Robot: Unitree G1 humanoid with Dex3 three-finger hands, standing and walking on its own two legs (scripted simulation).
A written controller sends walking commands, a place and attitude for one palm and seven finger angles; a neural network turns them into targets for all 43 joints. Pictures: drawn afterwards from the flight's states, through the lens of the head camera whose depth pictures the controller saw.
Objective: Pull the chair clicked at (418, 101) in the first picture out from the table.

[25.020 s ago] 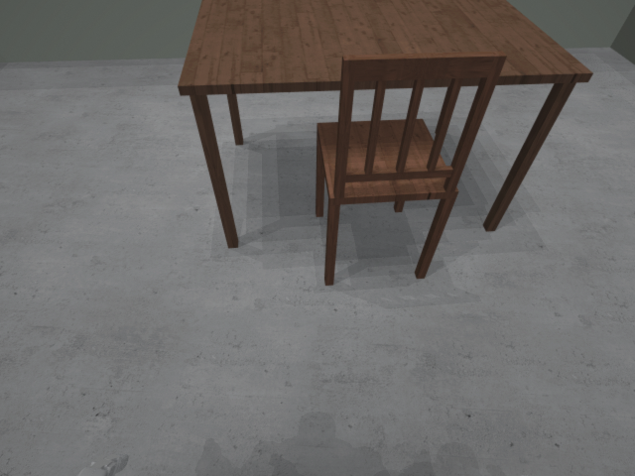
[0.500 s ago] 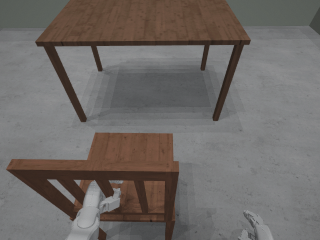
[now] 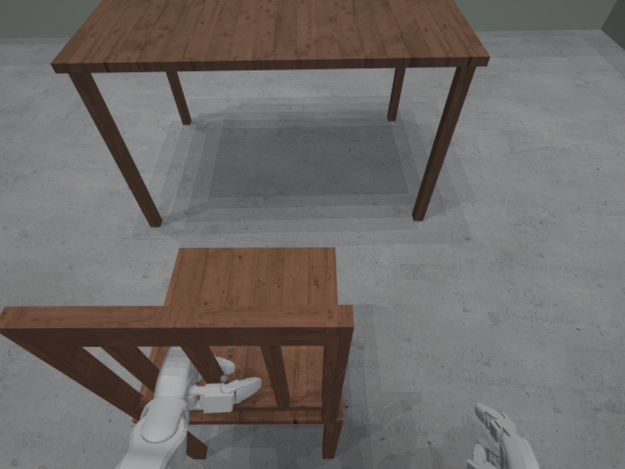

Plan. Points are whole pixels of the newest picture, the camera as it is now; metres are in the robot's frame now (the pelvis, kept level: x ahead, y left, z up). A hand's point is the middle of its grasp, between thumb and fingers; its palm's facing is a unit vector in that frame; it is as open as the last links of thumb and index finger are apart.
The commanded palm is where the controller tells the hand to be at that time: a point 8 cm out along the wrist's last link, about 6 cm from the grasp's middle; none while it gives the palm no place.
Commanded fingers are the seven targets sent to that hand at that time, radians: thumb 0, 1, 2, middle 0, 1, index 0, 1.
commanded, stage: open the thumb and straighten the fingers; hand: left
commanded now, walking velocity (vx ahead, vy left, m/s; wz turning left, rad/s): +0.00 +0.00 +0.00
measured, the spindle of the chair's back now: (213, 375) +0.26 +0.15 -0.07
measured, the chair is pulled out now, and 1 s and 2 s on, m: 0.64 0.64 0.64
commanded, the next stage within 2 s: draw the fingers out of the gap in 0.46 s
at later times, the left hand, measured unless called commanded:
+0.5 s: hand (215, 385) +0.24 +0.14 -0.06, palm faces +0.05 -0.98 -0.19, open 17.1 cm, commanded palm +0.23 +0.19 -0.03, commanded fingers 0.00 -0.55 0.20 0.00 0.00 0.00 0.00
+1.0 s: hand (199, 453) +0.16 +0.15 -0.06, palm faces +0.07 -0.98 -0.19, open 17.4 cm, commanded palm +0.13 +0.20 -0.04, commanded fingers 0.00 -0.55 0.20 0.00 0.00 0.00 0.00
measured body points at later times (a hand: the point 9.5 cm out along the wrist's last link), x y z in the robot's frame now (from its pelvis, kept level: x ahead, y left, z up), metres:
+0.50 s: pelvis +0.02 -0.01 -0.03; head +0.07 -0.02 +0.42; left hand +0.23 +0.20 -0.04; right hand +0.21 -0.25 -0.11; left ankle -0.03 +0.12 -0.72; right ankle +0.05 -0.13 -0.72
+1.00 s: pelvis +0.02 +0.00 -0.04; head +0.06 -0.01 +0.41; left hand +0.15 +0.20 -0.05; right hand +0.22 -0.23 -0.11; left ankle -0.03 +0.12 -0.72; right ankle +0.05 -0.13 -0.72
